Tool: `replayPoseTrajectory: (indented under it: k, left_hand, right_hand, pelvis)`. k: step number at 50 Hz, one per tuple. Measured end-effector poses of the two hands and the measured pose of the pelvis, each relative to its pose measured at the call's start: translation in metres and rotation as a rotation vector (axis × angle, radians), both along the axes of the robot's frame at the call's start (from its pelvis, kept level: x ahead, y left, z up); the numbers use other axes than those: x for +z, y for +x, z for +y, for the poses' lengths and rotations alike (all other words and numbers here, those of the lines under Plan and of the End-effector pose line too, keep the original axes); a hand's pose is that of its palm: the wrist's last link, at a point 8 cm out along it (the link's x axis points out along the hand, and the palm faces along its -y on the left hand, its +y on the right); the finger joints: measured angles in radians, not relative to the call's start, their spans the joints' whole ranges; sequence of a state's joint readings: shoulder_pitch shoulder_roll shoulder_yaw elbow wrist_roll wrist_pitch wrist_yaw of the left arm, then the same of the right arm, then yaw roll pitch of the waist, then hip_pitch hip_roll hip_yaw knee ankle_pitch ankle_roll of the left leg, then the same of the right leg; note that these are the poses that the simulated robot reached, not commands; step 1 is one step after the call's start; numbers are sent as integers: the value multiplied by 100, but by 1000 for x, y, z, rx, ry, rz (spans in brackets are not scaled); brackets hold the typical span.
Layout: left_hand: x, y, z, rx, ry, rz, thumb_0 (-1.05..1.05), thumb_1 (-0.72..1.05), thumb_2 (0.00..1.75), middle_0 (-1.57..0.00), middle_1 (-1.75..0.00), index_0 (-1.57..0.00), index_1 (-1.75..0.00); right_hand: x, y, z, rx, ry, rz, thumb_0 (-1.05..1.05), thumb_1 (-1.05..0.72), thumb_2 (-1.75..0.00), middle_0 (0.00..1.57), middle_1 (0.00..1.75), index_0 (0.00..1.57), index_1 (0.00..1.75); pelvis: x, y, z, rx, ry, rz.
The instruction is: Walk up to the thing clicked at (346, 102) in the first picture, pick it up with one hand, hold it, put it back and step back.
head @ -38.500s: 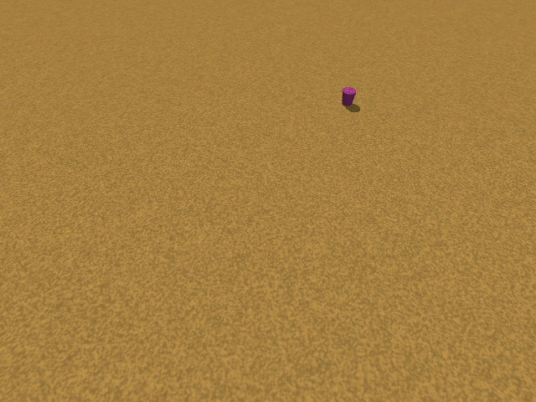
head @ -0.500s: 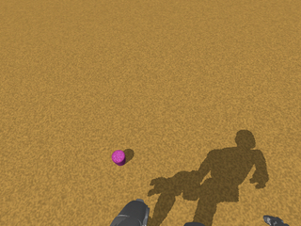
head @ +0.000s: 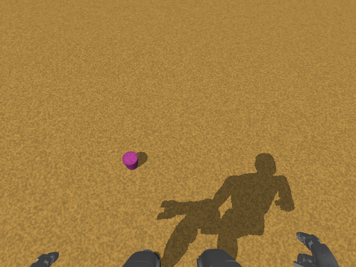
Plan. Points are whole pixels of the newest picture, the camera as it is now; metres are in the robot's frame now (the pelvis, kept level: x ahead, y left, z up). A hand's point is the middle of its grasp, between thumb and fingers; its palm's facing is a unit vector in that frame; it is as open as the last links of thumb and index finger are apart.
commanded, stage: step back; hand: left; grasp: from above
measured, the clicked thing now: (131, 161) +0.67 +0.27 -0.72
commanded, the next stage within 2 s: stand in 2.00 s
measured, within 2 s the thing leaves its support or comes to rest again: neither
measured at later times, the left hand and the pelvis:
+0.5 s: hand out of the picture -0.04 +0.25 -0.14, palm faces +0.05 -0.91 -0.41, open 7.4 cm; pelvis -0.17 -0.02 -0.01, yaw +4 degrees
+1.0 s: hand out of the picture -0.28 +0.22 -0.13, palm faces +0.04 -0.89 -0.45, open 7.4 cm; pelvis -0.33 -0.06 +0.00, yaw +3 degrees
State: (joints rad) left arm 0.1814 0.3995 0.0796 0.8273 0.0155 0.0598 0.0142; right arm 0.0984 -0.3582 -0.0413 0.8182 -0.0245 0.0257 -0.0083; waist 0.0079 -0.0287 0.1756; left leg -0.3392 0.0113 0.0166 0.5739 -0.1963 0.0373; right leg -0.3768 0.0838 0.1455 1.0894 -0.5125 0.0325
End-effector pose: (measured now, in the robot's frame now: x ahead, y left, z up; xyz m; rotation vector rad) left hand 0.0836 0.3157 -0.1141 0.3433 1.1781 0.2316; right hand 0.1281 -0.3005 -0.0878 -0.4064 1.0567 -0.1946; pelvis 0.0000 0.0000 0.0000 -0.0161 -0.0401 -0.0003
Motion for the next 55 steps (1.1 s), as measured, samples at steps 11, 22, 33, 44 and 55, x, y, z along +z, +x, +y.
replayPoseTrajectory:
  k: [11, 22, 33, 44, 55]
  left_hand:
    - [12, -103, -35, -2, 32, 54, 0, 90, 89, -20, -30, -20, -30]
    - [20, -129, -29, 3, 61, -87, 0, 90, 89, -21, -30, -20, -30]
    - [7, -198, -33, 18, 4, -75, 0, 90, 89, -20, -30, -20, -30]
    - [10, -327, -61, 17, 40, 44, 0, 90, 89, -20, -30, -20, -30]
    - [19, -399, -40, 95, 72, -25, 0, 90, 89, -21, -30, -21, -30]
  right_hand:
    - [-28, -96, -44, -70, 42, 57, 0, -91, -90, 21, 30, 20, 30]
    - [-36, -204, -45, -35, 7, 224, 1, -91, -90, 21, 30, 20, 30]
    - [-16, -248, -33, 1, 4, 112, 1, -91, -90, 21, 30, 20, 30]
    - [-29, -291, -62, -12, 43, 30, 0, -91, -90, 21, 30, 20, 30]
    - [-39, -392, -62, 34, 22, 204, 0, -91, -90, 21, 30, 20, 30]
  pelvis:
    - [-6, -74, -30, -28, 28, -11]
    - [-7, -142, -28, 65, 38, 7]
    - [-3, -217, -31, 43, 11, -2]
    - [-8, -299, -58, -2, 24, -2]
    - [-8, -354, -51, 106, 31, 9]
